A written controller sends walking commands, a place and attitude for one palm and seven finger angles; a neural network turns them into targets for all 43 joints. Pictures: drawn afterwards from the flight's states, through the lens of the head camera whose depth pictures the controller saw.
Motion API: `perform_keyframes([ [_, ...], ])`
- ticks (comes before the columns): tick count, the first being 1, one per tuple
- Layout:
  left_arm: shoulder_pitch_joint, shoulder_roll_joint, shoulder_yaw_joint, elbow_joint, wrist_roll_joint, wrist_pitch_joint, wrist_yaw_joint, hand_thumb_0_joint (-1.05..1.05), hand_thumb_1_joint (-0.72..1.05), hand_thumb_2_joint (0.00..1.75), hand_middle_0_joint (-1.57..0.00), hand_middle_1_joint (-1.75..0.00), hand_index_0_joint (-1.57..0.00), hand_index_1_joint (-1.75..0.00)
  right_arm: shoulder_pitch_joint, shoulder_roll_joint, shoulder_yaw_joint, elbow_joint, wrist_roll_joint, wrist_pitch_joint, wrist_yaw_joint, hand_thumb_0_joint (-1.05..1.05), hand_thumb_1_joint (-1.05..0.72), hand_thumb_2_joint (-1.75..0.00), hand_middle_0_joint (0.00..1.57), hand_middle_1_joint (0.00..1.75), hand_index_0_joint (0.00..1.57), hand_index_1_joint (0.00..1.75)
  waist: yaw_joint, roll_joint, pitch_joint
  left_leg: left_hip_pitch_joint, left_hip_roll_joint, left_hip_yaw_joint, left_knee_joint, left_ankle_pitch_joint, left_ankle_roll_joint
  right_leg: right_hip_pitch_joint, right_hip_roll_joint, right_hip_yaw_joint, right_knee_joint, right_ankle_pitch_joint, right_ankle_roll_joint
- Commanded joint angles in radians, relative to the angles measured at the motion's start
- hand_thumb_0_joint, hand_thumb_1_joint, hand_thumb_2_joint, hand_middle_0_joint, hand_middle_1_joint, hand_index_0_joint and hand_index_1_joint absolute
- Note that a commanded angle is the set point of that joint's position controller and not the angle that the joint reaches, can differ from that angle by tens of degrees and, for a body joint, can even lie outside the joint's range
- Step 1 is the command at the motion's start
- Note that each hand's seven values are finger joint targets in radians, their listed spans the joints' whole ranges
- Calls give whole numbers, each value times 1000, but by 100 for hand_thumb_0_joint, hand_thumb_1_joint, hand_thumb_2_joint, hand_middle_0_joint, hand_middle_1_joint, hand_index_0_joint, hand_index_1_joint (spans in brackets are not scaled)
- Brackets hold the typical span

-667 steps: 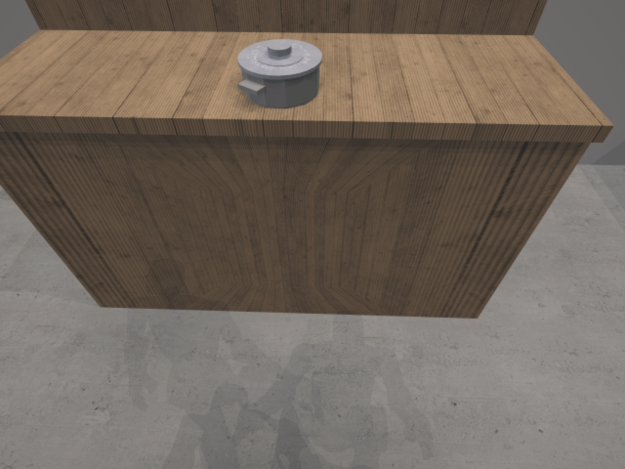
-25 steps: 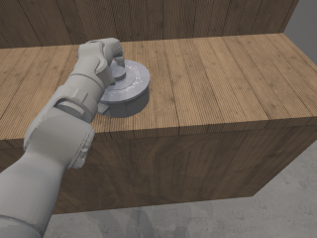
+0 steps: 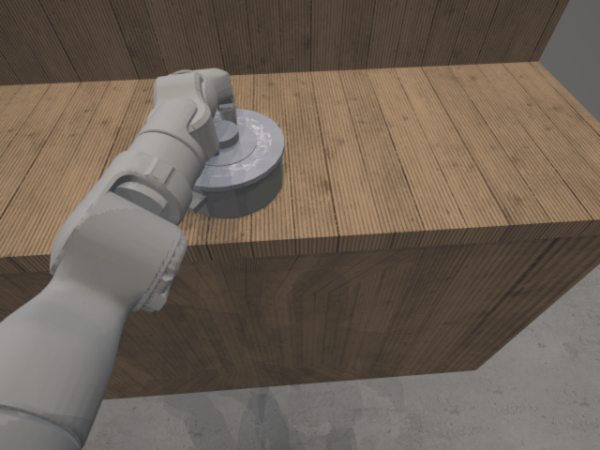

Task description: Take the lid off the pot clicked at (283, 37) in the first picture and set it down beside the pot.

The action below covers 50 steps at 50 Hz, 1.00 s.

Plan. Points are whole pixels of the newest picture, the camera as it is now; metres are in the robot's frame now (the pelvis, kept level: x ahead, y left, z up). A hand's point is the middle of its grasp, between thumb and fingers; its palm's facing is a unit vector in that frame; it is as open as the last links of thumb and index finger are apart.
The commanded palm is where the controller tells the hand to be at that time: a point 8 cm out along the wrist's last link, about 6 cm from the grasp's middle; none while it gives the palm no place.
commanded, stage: close the fingers and squeeze the knob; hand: left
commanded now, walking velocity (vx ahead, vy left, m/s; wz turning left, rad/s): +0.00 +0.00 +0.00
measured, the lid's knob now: (221, 134) +0.52 +0.07 +0.15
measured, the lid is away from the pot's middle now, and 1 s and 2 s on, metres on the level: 0.00 0.02 0.01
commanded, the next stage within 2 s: lift the lid straight up in 0.22 s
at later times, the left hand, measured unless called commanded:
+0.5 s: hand (206, 137) +0.48 +0.09 +0.18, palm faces -0.41 -0.08 -0.91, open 8.5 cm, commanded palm +0.50 +0.08 +0.24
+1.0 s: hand (220, 111) +0.49 +0.06 +0.21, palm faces -0.36 -0.07 -0.93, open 8.4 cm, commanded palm +0.50 +0.06 +0.28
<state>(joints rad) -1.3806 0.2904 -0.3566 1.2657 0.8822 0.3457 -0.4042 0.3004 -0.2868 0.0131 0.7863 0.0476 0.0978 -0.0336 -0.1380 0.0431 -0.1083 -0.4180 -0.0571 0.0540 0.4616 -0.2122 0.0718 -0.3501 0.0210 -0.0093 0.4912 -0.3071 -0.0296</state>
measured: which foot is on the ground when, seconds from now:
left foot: down 0.00-1.00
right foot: down 0.00-1.00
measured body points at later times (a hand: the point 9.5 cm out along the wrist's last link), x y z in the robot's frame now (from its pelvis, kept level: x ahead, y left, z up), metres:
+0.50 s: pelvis +0.00 +0.00 +0.00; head +0.03 -0.01 +0.45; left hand +0.50 +0.09 +0.23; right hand +0.02 -0.27 -0.14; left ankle +0.00 +0.08 -0.74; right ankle -0.05 -0.10 -0.74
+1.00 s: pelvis +0.00 +0.00 +0.00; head +0.03 -0.03 +0.45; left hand +0.50 +0.06 +0.26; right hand +0.04 -0.27 -0.14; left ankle +0.00 +0.08 -0.74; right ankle -0.05 -0.10 -0.74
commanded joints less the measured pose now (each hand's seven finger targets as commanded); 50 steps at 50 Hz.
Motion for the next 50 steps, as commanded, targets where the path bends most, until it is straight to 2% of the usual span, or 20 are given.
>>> perform_keyframes([
  [1,-553,131,9,-149,11,-12,23,0,52,92,-84,-115,-58,-104,25,-141,-42,-79,3,-31,-16,0,-90,-90,20,30,20,30,-33,-97,-334,327,-7,-66,21,293,28,-27,33,18,-53,400,0],
  [5,-544,173,36,-138,18,-15,26,0,57,94,-89,-117,-59,-105,35,-146,-43,-75,1,-31,-20,0,-90,-90,20,30,20,30,-34,-121,-329,307,-7,-63,19,271,29,-15,33,18,-56,396,0],
  [10,-547,177,38,-178,22,-30,29,0,64,96,-96,-119,-60,-107,31,-143,-46,-84,-1,-37,-18,0,-90,-90,20,30,20,30,-25,-81,-366,339,-3,-66,27,317,27,-14,32,19,-49,407,-2],
  [13,-518,149,28,-145,7,-30,32,0,66,97,-100,-121,-60,-107,43,-146,-51,-74,1,-34,-21,0,-90,-90,20,30,20,30,-33,-97,-320,326,-1,-66,26,294,29,-29,32,14,-60,391,-3],
  [15,-559,194,47,-178,21,-35,34,0,68,97,-103,-121,-60,-107,29,-143,-44,-86,1,-38,-23,0,-90,-90,20,30,20,30,-28,-115,-349,316,-5,-62,17,280,30,-2,33,20,-55,399,0],
  [17,-559,167,28,-164,20,-31,34,0,69,97,-105,-122,-59,-107,29,-138,-43,-81,4,-41,-23,0,-90,-90,20,30,20,30,-33,-106,-333,323,-4,-66,16,272,28,-24,33,18,-57,382,0],
  [19,-583,202,46,-168,22,-36,39,0,69,97,-106,-122,-59,-107,26,-140,-41,-80,1,-42,-25,0,-90,-90,20,30,20,30,-29,-84,-348,324,-6,-67,16,269,28,-12,32,21,-56,384,-3],
  [21,-633,233,61,-185,27,-38,43,0,70,97,-107,-122,-59,-107,27,-139,-39,-81,6,-49,-30,0,-90,-90,20,30,20,30,-37,-110,-359,316,-5,-66,7,238,30,1,31,26,-61,381,-1],
  [23,-636,206,50,-207,14,-48,46,0,70,97,-108,-122,-59,-107,33,-138,-44,-83,3,-57,-31,0,-90,-90,20,30,20,30,-32,-70,-381,351,-1,-73,17,293,28,-5,28,23,-60,397,-5],
  [26,-680,253,71,-232,35,-58,49,0,70,97,-108,-122,-59,-107,27,-132,-42,-89,4,-73,-31,0,-90,-90,20,30,20,30,-27,-66,-420,377,-2,-75,14,306,27,1,31,28,-56,398,-3],
  [30,-742,216,47,-285,25,-75,52,0,70,97,-108,-122,-59,-107,31,-127,-45,-90,6,-96,-28,0,-90,-90,20,30,20,30,-33,-52,-448,439,6,-87,22,377,25,-29,34,24,-56,399,-1],
  [31,-745,236,64,-290,28,-78,55,0,70,97,-108,-122,-59,-107,35,-125,-46,-90,4,-105,-27,0,-90,-90,20,30,20,30,-22,-36,-460,453,8,-95,23,412,21,-26,34,25,-50,402,-5],
  [33,-725,205,57,-303,6,-79,55,0,70,97,-109,-122,-59,-107,44,-127,-52,-88,-1,-110,-24,0,-90,-90,20,30,20,30,-19,-12,-464,486,13,-100,35,493,15,-34,31,19,-51,427,-6],
  [37,-737,235,73,-254,28,-56,59,0,70,97,-109,-122,-59,-107,40,-127,-45,-75,1,-117,-19,0,-90,-90,20,30,20,30,-16,-75,-446,445,8,-93,20,433,17,-20,34,22,-52,413,-3],
  [38,-710,215,72,-231,11,-49,61,0,70,97,-109,-122,-59,-107,44,-131,-46,-71,-2,-113,-20,0,-90,-90,20,30,20,30,-10,-63,-433,433,8,-92,21,447,17,-12,31,20,-53,430,-6],
  [40,-767,195,49,-226,26,-36,59,0,70,97,-109,-122,-59,-107,36,-130,-41,-68,2,-116,-18,0,-90,-90,20,30,20,30,-26,-89,-416,425,6,-92,13,401,19,-38,35,18,-56,403,-2],
  [42,-799,223,68,-264,31,-37,58,0,70,97,-109,-122,-59,-107,34,-126,-42,-73,-4,-130,-21,0,-90,-90,20,30,20,30,-16,-82,-479,459,5,-98,20,441,19,-11,31,28,-48,429,-2],
  [44,-777,220,67,-233,35,-29,50,0,70,97,-109,-122,-59,-107,30,-125,-39,-69,-6,-127,-20,0,-90,-90,20,30,20,30,-11,-73,-481,450,3,-96,24,467,16,2,28,29,-44,450,-2],
  [45,-771,200,53,-198,41,-18,47,0,70,97,-109,-122,-59,-107,30,-127,-39,-65,-3,-124,-20,0,-90,-90,20,30,20,30,-19,-89,-437,433,5,-93,17,437,18,-22,30,26,-54,431,-1],
  [50,-794,241,82,-242,46,-6,32,0,70,97,-109,-122,-59,-107,13,-124,-36,-82,-10,-129,-18,0,-90,-90,20,30,20,30,3,-94,-487,423,-3,-86,19,472,19,47,23,36,-43,495,0],
])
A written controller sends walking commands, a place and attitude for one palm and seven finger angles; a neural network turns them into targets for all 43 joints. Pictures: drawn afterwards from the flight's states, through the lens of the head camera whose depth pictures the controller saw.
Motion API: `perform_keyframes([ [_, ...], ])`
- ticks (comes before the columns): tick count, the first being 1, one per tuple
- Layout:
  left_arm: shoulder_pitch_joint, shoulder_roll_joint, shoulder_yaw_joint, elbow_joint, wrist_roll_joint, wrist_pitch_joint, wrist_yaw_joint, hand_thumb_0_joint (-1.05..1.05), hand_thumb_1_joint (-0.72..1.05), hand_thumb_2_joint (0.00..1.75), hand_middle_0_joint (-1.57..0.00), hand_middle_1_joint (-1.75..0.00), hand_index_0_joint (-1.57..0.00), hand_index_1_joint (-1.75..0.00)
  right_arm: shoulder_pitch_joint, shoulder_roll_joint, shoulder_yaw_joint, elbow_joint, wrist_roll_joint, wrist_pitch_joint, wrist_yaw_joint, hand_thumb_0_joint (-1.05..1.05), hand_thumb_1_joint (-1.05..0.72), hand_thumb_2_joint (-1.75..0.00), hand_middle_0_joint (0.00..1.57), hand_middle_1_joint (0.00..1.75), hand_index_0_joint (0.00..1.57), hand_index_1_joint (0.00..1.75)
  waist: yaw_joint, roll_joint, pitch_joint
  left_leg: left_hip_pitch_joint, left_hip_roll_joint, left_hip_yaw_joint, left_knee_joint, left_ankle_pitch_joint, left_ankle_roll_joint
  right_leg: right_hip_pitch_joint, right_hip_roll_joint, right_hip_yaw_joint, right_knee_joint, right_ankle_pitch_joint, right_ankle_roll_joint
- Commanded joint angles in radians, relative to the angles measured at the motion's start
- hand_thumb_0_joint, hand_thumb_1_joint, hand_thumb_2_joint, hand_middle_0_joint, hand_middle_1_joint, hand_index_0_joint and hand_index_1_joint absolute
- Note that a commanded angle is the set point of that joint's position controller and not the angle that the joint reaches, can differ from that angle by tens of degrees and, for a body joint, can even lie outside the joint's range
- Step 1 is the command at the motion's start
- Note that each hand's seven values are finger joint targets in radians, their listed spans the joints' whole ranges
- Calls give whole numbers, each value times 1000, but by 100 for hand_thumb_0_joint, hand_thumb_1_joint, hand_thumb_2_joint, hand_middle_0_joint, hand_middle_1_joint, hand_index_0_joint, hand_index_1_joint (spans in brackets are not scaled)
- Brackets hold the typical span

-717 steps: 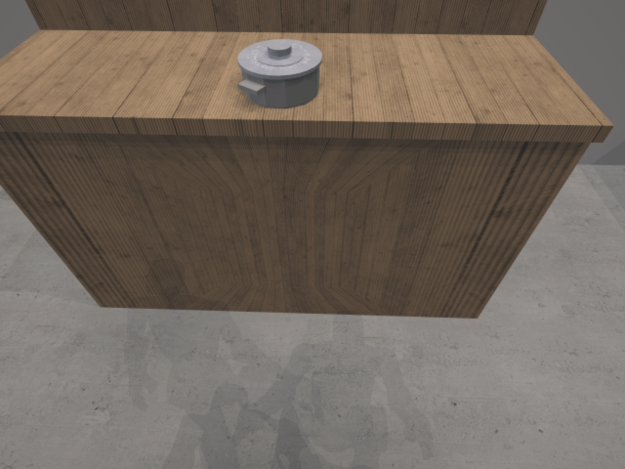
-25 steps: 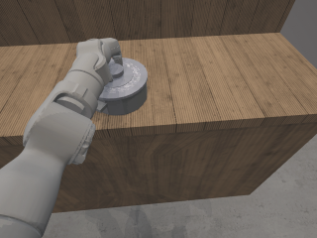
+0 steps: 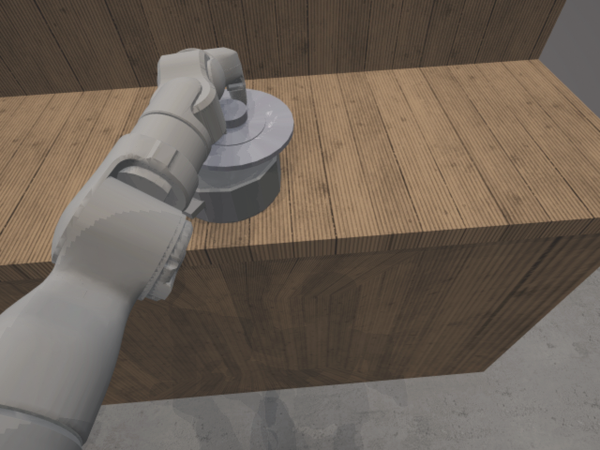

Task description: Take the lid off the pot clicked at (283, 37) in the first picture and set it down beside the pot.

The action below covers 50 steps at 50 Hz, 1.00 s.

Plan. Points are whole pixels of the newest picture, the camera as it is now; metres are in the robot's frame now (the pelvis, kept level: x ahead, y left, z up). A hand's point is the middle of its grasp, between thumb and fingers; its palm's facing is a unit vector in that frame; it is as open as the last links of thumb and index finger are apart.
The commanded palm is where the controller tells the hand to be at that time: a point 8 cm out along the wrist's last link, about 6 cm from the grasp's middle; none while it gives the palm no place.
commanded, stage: lift the lid straight up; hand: left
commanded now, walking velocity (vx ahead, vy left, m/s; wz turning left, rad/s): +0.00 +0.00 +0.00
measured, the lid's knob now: (229, 113) +0.53 +0.05 +0.19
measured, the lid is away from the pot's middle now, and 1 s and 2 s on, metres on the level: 0.02 0.01 0.08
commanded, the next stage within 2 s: move the lid sideways beside the pot in 1.32 s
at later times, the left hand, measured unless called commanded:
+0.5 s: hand (201, 93) +0.48 +0.07 +0.25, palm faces -0.33 -0.11 -0.94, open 8.4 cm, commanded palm +0.49 +0.08 +0.32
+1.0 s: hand (183, 54) +0.48 +0.08 +0.29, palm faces -0.25 -0.12 -0.96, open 8.4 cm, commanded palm +0.49 +0.08 +0.36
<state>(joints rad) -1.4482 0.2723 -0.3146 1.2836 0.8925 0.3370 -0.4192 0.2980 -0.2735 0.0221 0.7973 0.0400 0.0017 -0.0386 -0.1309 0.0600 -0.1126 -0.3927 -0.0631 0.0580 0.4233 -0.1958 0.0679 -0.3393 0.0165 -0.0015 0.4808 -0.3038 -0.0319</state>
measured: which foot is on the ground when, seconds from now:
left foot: down 0.00-1.00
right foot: down 0.00-1.00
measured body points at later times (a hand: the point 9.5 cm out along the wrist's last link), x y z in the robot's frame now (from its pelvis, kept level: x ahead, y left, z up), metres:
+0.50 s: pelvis +0.00 -0.01 +0.00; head +0.02 -0.04 +0.45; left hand +0.49 +0.08 +0.30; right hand +0.06 -0.28 -0.13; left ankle +0.00 +0.08 -0.74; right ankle -0.05 -0.10 -0.74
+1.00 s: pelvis -0.01 +0.00 +0.00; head +0.01 -0.03 +0.45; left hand +0.48 +0.08 +0.35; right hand +0.05 -0.27 -0.14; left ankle +0.00 +0.08 -0.74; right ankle -0.05 -0.10 -0.74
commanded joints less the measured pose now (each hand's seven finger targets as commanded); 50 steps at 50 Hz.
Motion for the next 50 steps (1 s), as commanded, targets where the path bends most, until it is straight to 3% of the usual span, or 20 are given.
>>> perform_keyframes([
  [1,-703,253,35,-223,41,13,42,0,70,97,-109,-122,-59,-107,13,-136,-45,-90,-1,-32,-14,0,-90,-90,20,30,20,30,-5,-122,-454,381,0,-83,55,430,25,33,28,28,-39,485,4],
  [5,-692,279,52,-239,42,27,25,0,70,97,-109,-122,-59,-107,-3,-137,-44,-100,-4,-23,-10,0,-90,-90,20,30,20,30,8,-144,-454,361,-6,-74,59,452,31,72,24,34,-35,540,7],
  [6,-692,258,32,-216,45,36,19,0,70,97,-109,-122,-59,-107,-5,-139,-42,-97,-1,-20,-12,0,-90,-90,20,30,20,30,-4,-152,-429,348,-7,-68,51,415,31,58,23,33,-42,525,8],
  [10,-722,318,55,-225,46,41,5,0,70,97,-109,-122,-59,-107,-15,-143,-38,-103,-2,-9,-21,0,-90,-90,20,30,20,30,-6,-169,-410,295,-18,-53,40,339,38,103,16,42,-48,554,11],
  [13,-743,247,10,-287,33,26,0,0,70,97,-109,-122,-59,-107,-19,-135,-45,-115,1,-16,-16,0,-90,-90,20,30,20,30,-5,-105,-438,361,-6,-63,57,399,36,75,13,40,-47,553,8],
  [14,-754,251,10,-297,42,22,-6,0,70,97,-109,-122,-59,-107,-23,-134,-43,-114,1,-18,-14,0,-90,-90,20,30,20,30,-8,-122,-465,377,-9,-69,63,432,37,74,19,42,-38,560,10],
  [15,-750,281,27,-283,47,23,-10,0,70,97,-109,-122,-59,-107,-30,-135,-43,-117,1,-17,-13,0,-90,-90,20,30,20,30,-4,-129,-453,361,-12,-65,58,388,37,77,19,43,-43,539,11],
  [17,-762,250,5,-276,40,27,-16,0,70,97,-109,-122,-59,-107,-31,-130,-41,-113,5,-19,-12,0,-90,-90,20,30,20,30,-10,-101,-428,369,-12,-66,51,361,36,49,18,42,-48,509,8],
  [21,-775,297,28,-252,43,33,-22,0,70,97,-109,-122,-59,-107,-33,-136,-39,-107,5,-15,-16,0,-90,-90,20,30,20,30,-12,-143,-414,333,-16,-62,43,315,39,72,16,44,-54,510,10],
  [23,-781,232,-5,-254,21,35,-17,0,70,97,-109,-122,-59,-107,-19,-140,-41,-100,9,-12,-17,0,-90,-90,20,30,20,30,-24,-103,-390,345,-8,-63,43,316,37,43,13,36,-61,500,5],
  [26,-815,313,31,-251,49,36,-20,0,70,97,-109,-122,-59,-107,-33,-139,-36,-102,6,-19,-18,0,-90,-90,20,30,20,30,-18,-122,-424,335,-15,-63,40,302,39,67,13,46,-53,506,8],
  [28,-814,263,11,-291,25,30,-20,0,70,97,-109,-122,-59,-107,-26,-140,-42,-107,5,-21,-15,0,-90,-90,20,30,20,30,-14,-83,-442,370,-6,-69,53,368,35,64,10,41,-50,530,5],
  [29,-827,291,23,-292,45,26,-24,0,70,97,-109,-122,-59,-107,-36,-136,-38,-109,5,-24,-12,0,-90,-90,20,30,20,30,-8,-105,-470,376,-9,-76,53,380,35,67,15,43,-42,514,6],
  [33,-802,304,36,-263,37,38,-27,0,70,97,-109,-122,-59,-107,-30,-141,-40,-108,2,-21,-10,0,-90,-90,20,30,20,30,-2,-99,-432,345,-8,-67,44,345,34,77,9,41,-51,506,2],
  [35,-821,338,48,-236,61,47,-32,0,70,97,-109,-122,-59,-107,-33,-142,-36,-102,4,-18,-10,0,-90,-90,20,30,20,30,-8,-142,-425,321,-11,-65,41,345,37,82,12,46,-49,526,6],
  [41,-847,263,3,-236,60,61,-36,0,70,97,-109,-122,-59,-107,-30,-139,-35,-102,11,-24,-2,0,-90,-90,20,30,20,30,-16,-98,-399,369,1,-83,35,358,31,9,17,34,-61,436,4],
  [44,-878,308,32,-272,59,57,-35,0,70,97,-109,-122,-59,-107,-29,-143,-36,-105,5,-30,-1,0,-90,-90,20,30,20,30,-6,-111,-454,385,1,-89,37,387,30,42,16,37,-54,453,4],
  [46,-911,290,21,-297,56,55,-37,0,70,97,-109,-122,-59,-107,-31,-136,-36,-109,6,-42,0,0,-90,-90,20,30,20,30,-4,-101,-467,404,1,-93,39,403,29,35,17,36,-53,447,4],
  [48,-872,266,13,-245,46,60,-37,0,70,97,-109,-122,-59,-107,-15,-139,-37,-97,7,-41,-1,0,-90,-90,20,30,20,30,-7,-95,-436,404,7,-92,40,413,27,18,14,32,-60,442,-1],
  [50,-888,300,30,-204,64,78,-34,0,70,97,-109,-122,-59,-107,-18,-146,-32,-88,8,-37,-3,0,-90,-90,20,30,20,30,-16,-144,-388,354,2,-92,23,334,29,8,18,28,-69,403,2],
])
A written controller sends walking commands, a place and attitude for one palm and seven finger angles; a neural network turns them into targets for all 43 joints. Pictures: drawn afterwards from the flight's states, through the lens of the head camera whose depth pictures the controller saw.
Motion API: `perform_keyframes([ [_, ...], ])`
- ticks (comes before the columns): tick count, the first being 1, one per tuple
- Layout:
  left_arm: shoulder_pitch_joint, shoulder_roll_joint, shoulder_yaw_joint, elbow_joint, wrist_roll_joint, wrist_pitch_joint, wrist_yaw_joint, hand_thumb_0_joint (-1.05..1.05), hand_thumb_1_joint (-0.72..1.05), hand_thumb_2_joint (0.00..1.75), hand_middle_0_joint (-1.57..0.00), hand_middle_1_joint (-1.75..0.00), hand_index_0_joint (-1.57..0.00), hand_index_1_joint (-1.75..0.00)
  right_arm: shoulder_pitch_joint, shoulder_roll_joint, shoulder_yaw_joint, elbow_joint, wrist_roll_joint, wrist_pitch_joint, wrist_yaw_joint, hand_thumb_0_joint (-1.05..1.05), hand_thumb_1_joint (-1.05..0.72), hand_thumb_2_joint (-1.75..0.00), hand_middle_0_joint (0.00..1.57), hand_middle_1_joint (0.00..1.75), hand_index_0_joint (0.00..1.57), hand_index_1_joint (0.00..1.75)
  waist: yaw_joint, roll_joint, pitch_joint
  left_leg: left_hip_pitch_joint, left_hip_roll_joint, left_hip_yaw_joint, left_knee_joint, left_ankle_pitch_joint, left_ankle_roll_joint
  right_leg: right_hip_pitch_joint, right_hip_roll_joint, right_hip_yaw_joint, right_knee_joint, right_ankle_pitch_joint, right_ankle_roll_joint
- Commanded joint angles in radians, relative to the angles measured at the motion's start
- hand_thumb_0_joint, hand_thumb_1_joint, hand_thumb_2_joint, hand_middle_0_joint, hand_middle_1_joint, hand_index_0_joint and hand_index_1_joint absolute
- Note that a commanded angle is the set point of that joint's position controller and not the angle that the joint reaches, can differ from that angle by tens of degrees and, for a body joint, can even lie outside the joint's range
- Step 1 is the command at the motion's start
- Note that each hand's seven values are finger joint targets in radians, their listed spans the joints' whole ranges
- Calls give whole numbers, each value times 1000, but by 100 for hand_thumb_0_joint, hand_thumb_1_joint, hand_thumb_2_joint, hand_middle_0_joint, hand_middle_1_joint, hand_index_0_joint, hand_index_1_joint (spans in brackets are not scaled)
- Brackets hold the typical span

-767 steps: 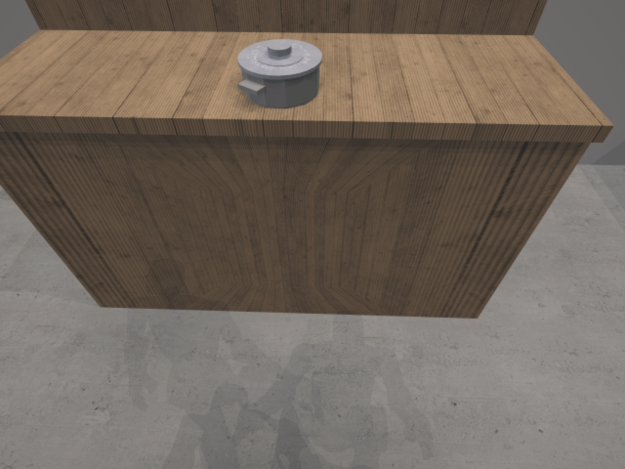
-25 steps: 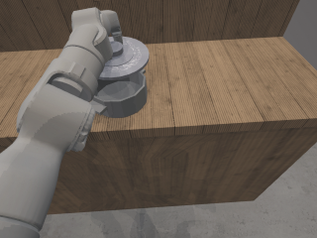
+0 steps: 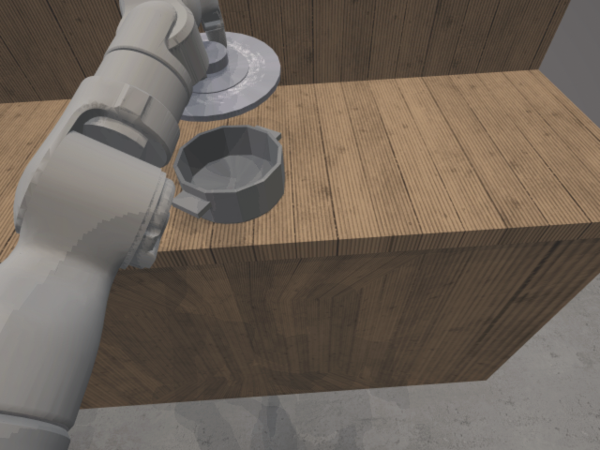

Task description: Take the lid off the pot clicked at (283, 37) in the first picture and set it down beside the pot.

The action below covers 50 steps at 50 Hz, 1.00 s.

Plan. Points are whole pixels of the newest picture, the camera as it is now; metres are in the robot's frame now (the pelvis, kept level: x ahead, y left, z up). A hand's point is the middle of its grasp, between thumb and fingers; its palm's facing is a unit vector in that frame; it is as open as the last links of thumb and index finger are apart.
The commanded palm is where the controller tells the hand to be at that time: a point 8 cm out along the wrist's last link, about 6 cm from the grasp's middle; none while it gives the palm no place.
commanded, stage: lift the lid straight up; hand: left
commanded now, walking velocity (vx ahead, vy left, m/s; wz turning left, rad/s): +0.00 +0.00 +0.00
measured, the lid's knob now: (207, 57) +0.53 +0.07 +0.28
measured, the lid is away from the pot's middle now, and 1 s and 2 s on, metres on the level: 0.01 0.08 0.21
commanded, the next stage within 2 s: move the lid sideways beside the pot in 0.32 s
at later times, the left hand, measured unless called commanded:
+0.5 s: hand (177, 53) +0.49 +0.10 +0.30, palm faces -0.22 -0.11 -0.97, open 8.4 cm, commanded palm +0.50 +0.09 +0.36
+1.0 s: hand (125, 59) +0.49 +0.16 +0.30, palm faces -0.22 -0.09 -0.97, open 8.4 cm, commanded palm +0.50 +0.15 +0.36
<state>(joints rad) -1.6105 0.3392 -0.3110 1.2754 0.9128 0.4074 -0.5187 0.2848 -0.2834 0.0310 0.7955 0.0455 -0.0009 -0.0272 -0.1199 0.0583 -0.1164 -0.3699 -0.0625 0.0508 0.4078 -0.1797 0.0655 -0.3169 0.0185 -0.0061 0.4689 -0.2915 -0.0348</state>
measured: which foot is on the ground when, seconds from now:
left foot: down 0.00-1.00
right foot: down 0.00-1.00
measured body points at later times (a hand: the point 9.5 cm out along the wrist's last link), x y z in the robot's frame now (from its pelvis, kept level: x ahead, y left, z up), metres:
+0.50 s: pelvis +0.00 +0.01 +0.00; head +0.03 -0.01 +0.45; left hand +0.50 +0.10 +0.35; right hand +0.05 -0.26 -0.14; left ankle +0.01 +0.08 -0.74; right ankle -0.04 -0.10 -0.74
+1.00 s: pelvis +0.00 +0.00 +0.00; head +0.03 -0.01 +0.45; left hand +0.50 +0.16 +0.35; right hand +0.07 -0.27 -0.13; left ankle +0.01 +0.08 -0.74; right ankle -0.04 -0.10 -0.74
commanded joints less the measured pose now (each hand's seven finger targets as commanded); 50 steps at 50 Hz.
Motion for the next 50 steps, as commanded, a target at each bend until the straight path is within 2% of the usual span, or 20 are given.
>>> perform_keyframes([
  [1,-718,238,30,-168,45,15,68,0,70,97,-109,-122,-59,-107,-7,-136,-38,-85,3,-34,-15,0,-90,-90,20,30,20,30,-26,-142,-368,315,1,-84,34,292,31,-18,15,33,-59,382,4],
  [4,-781,247,33,-228,50,8,76,0,70,97,-109,-122,-59,-107,-12,-136,-38,-93,0,-43,-16,0,-90,-90,20,30,20,30,-19,-105,-451,364,6,-93,41,351,25,-1,13,38,-50,393,2],
  [8,-721,204,20,-173,39,20,77,0,70,97,-109,-122,-59,-107,13,-136,-42,-85,1,-44,-17,0,-90,-90,20,30,20,30,-23,-102,-412,357,13,-91,43,374,24,-14,9,31,-57,395,1],
  [10,-704,247,39,-118,65,40,72,0,70,97,-109,-122,-59,-107,-1,-142,-35,-83,1,-32,-15,0,-90,-90,20,30,20,30,-26,-160,-375,301,7,-86,34,330,28,-8,10,33,-59,395,4],
  [13,-715,183,7,-152,35,39,77,0,70,97,-109,-122,-59,-107,7,-144,-39,-87,3,-28,-17,0,-90,-90,20,30,20,30,-33,-94,-377,343,14,-86,39,351,24,-30,6,27,-68,388,2],
  [16,-781,255,33,-206,63,31,74,0,70,97,-109,-122,-59,-107,-13,-140,-36,-100,1,-37,-19,0,-90,-90,20,30,20,30,-28,-124,-436,340,5,-86,34,319,28,7,10,38,-63,390,5],
  [19,-762,155,-23,-192,46,22,73,0,70,97,-109,-122,-59,-107,-4,-134,-36,-90,8,-41,-14,0,-90,-90,20,30,20,30,-37,-79,-407,397,21,-110,46,407,23,-70,17,24,-65,360,3],
  [21,-775,178,-10,-200,49,21,77,0,70,97,-109,-122,-59,-107,1,-139,-38,-87,7,-45,-15,0,-90,-90,20,30,20,30,-39,-72,-408,400,21,-113,40,362,21,-83,19,23,-70,318,3],
  [22,-754,223,-3,-262,93,-17,80,0,70,97,-109,-122,-59,-107,5,-142,-41,-100,5,-39,-18,0,-90,-90,20,30,20,30,-36,-94,-425,392,23,-112,44,356,20,-72,21,28,-74,310,3],
  [24,-753,245,9,-299,97,-49,82,0,70,97,-109,-122,-59,-107,-3,-139,-43,-108,2,-30,-21,0,-90,-90,20,30,20,30,-29,-84,-471,399,18,-108,49,381,17,-38,20,32,-63,342,0],
  [28,-700,278,38,-243,71,-39,75,0,70,97,-109,-122,-59,-107,8,-147,-46,-102,2,-8,-24,0,-90,-90,20,30,20,30,-24,-60,-428,365,9,-90,50,391,17,-16,14,26,-62,384,-5],
  [30,-740,369,77,-244,103,-35,70,0,70,97,-109,-122,-59,-107,-8,-146,-42,-108,1,-5,-27,0,-90,-90,20,30,20,30,-18,-120,-452,329,5,-85,45,363,23,23,15,34,-54,409,0],
  [32,-750,354,58,-282,111,-42,68,0,70,97,-109,-122,-59,-107,-12,-140,-43,-119,4,-7,-26,0,-90,-90,20,30,20,30,-12,-106,-483,341,5,-85,53,410,21,37,14,38,-44,440,1],
  [33,-724,324,48,-317,89,-56,68,0,70,97,-109,-122,-59,-107,-9,-141,-48,-126,3,-4,-25,0,-90,-90,20,30,20,30,-8,-50,-499,380,10,-84,71,495,17,31,10,34,-42,475,-1],
  [34,-722,352,59,-309,118,-59,65,0,70,97,-109,-122,-59,-107,-13,-137,-47,-127,1,-2,-18,0,-90,-90,20,30,20,30,-1,-62,-515,391,11,-96,81,534,13,19,17,37,-33,464,1],
  [36,-676,370,67,-273,124,-49,53,0,70,97,-109,-122,-59,-107,-11,-142,-51,-127,2,11,-18,0,-90,-90,20,30,20,30,-4,-104,-484,362,9,-85,80,505,18,25,17,35,-38,464,5],
  [38,-635,307,35,-288,85,-51,45,0,70,97,-109,-122,-59,-107,-7,-145,-55,-133,5,22,-16,0,-90,-90,20,30,20,30,-9,-80,-454,368,11,-82,83,513,19,19,11,26,-43,476,4],
  [40,-630,352,48,-255,107,-42,34,0,70,97,-109,-122,-59,-107,-19,-148,-51,-130,9,35,-16,0,-90,-90,20,30,20,30,-17,-130,-427,336,8,-79,76,455,28,10,15,31,-49,457,8],
  [43,-644,332,32,-330,71,-64,31,0,70,97,-109,-122,-59,-107,-14,-151,-55,-136,11,35,-19,0,-90,-90,20,30,20,30,-18,-54,-442,383,12,-83,84,478,24,0,9,29,-55,457,3],
  [50,-658,345,21,-378,84,-92,16,0,70,97,-109,-122,-59,-107,-40,-140,-55,-140,19,36,-11,0,-90,-90,20,30,20,30,-17,-18,-444,423,11,-101,91,480,23,-48,20,25,-54,395,0],
])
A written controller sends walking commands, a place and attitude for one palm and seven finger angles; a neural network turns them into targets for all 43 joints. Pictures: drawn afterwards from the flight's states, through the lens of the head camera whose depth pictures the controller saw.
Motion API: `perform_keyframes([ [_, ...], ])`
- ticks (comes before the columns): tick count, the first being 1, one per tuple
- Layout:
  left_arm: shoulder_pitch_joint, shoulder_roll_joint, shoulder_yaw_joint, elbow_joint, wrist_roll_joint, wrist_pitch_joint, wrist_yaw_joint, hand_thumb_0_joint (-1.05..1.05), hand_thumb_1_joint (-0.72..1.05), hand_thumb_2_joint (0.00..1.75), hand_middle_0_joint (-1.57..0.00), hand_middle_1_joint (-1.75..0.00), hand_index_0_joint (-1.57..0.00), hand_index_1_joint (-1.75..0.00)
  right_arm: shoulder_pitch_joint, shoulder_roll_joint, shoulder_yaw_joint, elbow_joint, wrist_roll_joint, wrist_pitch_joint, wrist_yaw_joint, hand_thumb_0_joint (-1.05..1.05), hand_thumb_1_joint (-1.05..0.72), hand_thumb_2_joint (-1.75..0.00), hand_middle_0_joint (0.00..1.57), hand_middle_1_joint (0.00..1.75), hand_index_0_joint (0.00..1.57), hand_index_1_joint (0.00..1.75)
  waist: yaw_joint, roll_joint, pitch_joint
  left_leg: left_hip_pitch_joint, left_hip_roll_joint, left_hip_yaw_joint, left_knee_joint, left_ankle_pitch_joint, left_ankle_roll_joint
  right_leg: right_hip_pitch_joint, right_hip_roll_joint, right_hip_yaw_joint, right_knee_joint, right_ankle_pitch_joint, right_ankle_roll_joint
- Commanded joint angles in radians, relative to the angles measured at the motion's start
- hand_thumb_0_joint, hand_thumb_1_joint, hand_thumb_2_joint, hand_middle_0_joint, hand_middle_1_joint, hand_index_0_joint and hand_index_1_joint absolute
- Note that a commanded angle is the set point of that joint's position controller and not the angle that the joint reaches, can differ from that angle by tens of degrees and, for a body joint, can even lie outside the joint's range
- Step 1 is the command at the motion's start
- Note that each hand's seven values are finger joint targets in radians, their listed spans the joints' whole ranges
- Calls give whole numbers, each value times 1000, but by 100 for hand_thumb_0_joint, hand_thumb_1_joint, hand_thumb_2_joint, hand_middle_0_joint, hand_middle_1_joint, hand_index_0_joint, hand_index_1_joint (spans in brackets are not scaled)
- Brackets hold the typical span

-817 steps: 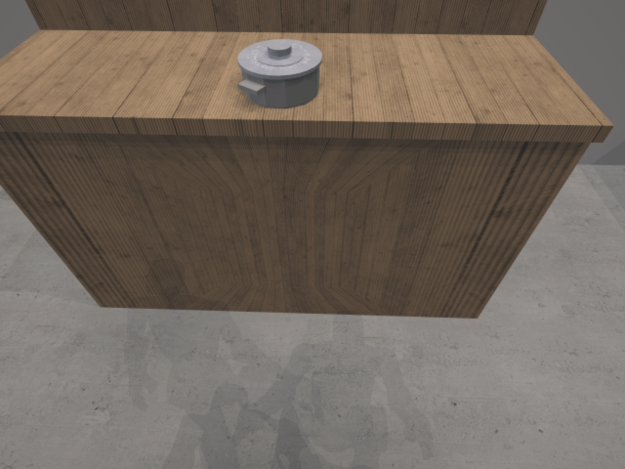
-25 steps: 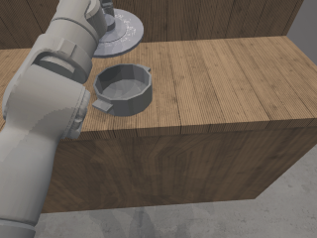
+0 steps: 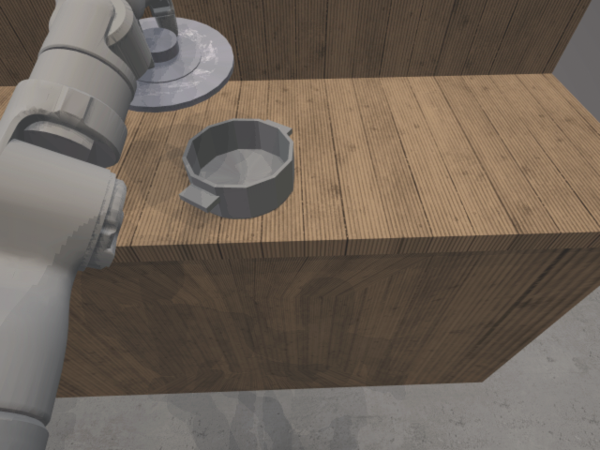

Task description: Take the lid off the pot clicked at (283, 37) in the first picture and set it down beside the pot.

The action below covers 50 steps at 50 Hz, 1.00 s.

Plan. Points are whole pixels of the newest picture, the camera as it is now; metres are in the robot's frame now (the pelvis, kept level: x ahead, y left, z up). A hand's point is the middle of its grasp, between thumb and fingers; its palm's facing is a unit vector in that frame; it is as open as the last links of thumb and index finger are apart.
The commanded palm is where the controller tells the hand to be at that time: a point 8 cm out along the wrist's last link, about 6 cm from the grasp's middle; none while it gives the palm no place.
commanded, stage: move the lid sideways beside the pot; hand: left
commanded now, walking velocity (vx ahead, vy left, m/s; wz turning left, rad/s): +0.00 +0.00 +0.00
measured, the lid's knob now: (156, 44) +0.53 +0.14 +0.28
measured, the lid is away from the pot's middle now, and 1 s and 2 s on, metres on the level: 0.08 0.21 0.24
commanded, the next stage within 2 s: lower the lid onto the table in 1.50 s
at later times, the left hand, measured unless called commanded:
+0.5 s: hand (94, 52) +0.48 +0.20 +0.30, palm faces -0.22 -0.11 -0.97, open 8.4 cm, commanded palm +0.49 +0.19 +0.36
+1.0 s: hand (23, 64) +0.47 +0.27 +0.29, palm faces -0.22 -0.12 -0.97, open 8.4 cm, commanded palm +0.49 +0.26 +0.36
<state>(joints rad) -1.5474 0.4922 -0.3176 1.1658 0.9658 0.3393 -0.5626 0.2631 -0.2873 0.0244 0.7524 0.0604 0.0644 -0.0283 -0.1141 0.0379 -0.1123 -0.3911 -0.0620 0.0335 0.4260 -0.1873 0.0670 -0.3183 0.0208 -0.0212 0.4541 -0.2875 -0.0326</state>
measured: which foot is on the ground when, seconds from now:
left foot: down 0.00-1.00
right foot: down 0.00-1.00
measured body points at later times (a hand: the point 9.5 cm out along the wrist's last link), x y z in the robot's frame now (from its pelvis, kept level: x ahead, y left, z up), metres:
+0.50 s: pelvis -0.01 +0.00 +0.00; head +0.03 +0.00 +0.45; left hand +0.49 +0.20 +0.35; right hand +0.05 -0.27 -0.13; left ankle +0.01 +0.08 -0.74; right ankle -0.05 -0.10 -0.74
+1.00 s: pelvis -0.01 +0.02 +0.00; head +0.03 +0.02 +0.45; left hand +0.48 +0.27 +0.34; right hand +0.05 -0.26 -0.13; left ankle +0.01 +0.08 -0.74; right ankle -0.05 -0.10 -0.74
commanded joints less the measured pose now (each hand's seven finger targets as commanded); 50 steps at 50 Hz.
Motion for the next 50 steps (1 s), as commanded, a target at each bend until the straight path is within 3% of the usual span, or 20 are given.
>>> perform_keyframes([
  [1,-714,186,23,-253,30,-21,58,0,70,97,-109,-122,-59,-107,-16,-137,-47,-96,7,-28,-11,0,-90,-90,20,30,20,30,-26,-7,-424,430,9,-86,64,442,20,-55,20,33,-45,358,-2],
  [3,-672,204,39,-212,5,-20,58,0,70,97,-109,-122,-59,-107,-2,-150,-48,-83,7,-19,-16,0,-90,-90,20,30,20,30,-30,-20,-379,393,7,-80,63,405,19,-47,11,28,-53,368,-7],
  [5,-720,266,65,-248,32,-31,58,0,70,97,-109,-122,-59,-107,-26,-143,-44,-100,6,-23,-17,0,-90,-90,20,30,20,30,-20,-50,-439,380,-1,-77,58,371,27,-1,12,41,-41,378,-4],
  [8,-694,193,22,-256,11,-44,61,0,70,97,-109,-122,-59,-107,-12,-145,-47,-96,13,-21,-17,0,-90,-90,20,30,20,30,-26,15,-419,421,11,-82,72,434,18,-52,10,27,-43,371,-7],
  [9,-723,256,54,-289,34,-49,61,0,70,97,-109,-122,-59,-107,-20,-144,-46,-101,10,-21,-12,0,-90,-90,20,30,20,30,-15,-1,-465,429,8,-91,71,444,16,-35,17,35,-35,363,-4],
  [12,-666,268,56,-154,41,-28,57,0,70,97,-109,-122,-59,-107,-19,-151,-39,-89,16,-7,-22,0,-90,-90,20,30,20,30,-27,-61,-364,333,3,-76,47,290,23,-43,15,27,-51,310,-4],
  [17,-731,297,64,-261,51,-63,67,0,70,97,-109,-122,-59,-107,-12,-146,-44,-106,12,-19,-24,0,-90,-90,20,30,20,30,-15,5,-471,415,8,-87,69,398,18,-37,17,32,-36,336,-6],
  [21,-649,342,81,-143,60,-50,59,0,70,97,-109,-122,-59,-107,0,-158,-39,-94,17,2,-31,0,-90,-90,20,30,20,30,-22,-63,-374,307,5,-71,53,308,24,-20,14,26,-48,334,-3],
  [25,-720,325,68,-291,62,-87,67,0,70,97,-109,-122,-59,-107,-3,-151,-47,-112,14,-17,-23,0,-90,-90,20,30,20,30,-11,62,-486,453,16,-97,87,478,11,-68,22,26,-32,333,-8],
  [28,-615,321,71,-195,40,-80,55,0,70,97,-109,-122,-59,-107,24,-163,-50,-98,17,-5,-28,0,-90,-90,20,30,20,30,-21,18,-401,401,17,-88,80,437,12,-72,18,14,-47,324,-9],
  [30,-654,411,122,-210,63,-84,56,0,70,97,-109,-122,-59,-107,9,-164,-47,-101,17,0,-30,0,-90,-90,20,30,20,30,-13,-21,-423,367,13,-84,72,375,22,-38,19,23,-44,321,-5],
  [33,-653,343,70,-265,33,-98,53,0,70,97,-109,-122,-59,-107,18,-164,-51,-105,20,-10,-29,0,-90,-90,20,30,20,30,-17,47,-431,433,18,-91,88,472,11,-71,19,15,-45,337,-8],
  [34,-662,436,138,-261,64,-100,57,0,70,97,-109,-122,-59,-107,26,-165,-52,-100,13,-8,-28,0,-90,-90,20,30,20,30,-5,27,-471,423,16,-95,89,460,15,-46,24,26,-42,332,-2],
  [35,-647,443,133,-229,70,-102,54,0,70,97,-109,-122,-59,-107,21,-164,-49,-101,14,-2,-30,0,-90,-90,20,30,20,30,-8,29,-441,401,15,-93,88,463,16,-51,24,21,-41,340,-7],
  [38,-603,364,71,-212,41,-98,45,0,70,97,-109,-122,-59,-107,23,-169,-50,-99,24,5,-30,0,-90,-90,20,30,20,30,-19,50,-386,401,21,-84,84,454,11,-78,18,11,-52,325,-8],
  [41,-635,447,115,-215,64,-99,46,0,70,97,-109,-122,-59,-107,13,-171,-45,-101,22,13,-34,0,-90,-90,20,30,20,30,-14,5,-399,357,18,-80,70,354,22,-47,19,19,-56,299,-2],
  [43,-639,376,65,-259,34,-114,46,0,70,97,-109,-122,-59,-107,16,-169,-46,-107,28,2,-35,0,-90,-90,20,30,20,30,-17,66,-416,426,25,-89,84,452,10,-85,19,7,-53,304,-8],
  [45,-652,481,137,-255,69,-122,50,0,70,97,-109,-122,-59,-107,24,-169,-48,-99,19,1,-39,0,-90,-90,20,30,20,30,-10,51,-458,430,25,-93,92,451,18,-67,24,17,-51,307,-3],
  [48,-616,382,63,-244,31,-126,39,0,70,97,-109,-122,-59,-107,33,-171,-47,-96,31,-4,-38,0,-90,-90,20,30,20,30,-19,92,-402,452,32,-98,87,479,2,-118,23,-2,-62,275,-7],
  [50,-634,451,110,-230,60,-127,41,0,70,97,-109,-122,-59,-107,27,-172,-47,-93,24,0,-38,0,-90,-90,20,30,20,30,-13,67,-419,438,30,-105,86,449,9,-111,29,4,-60,262,-4],
])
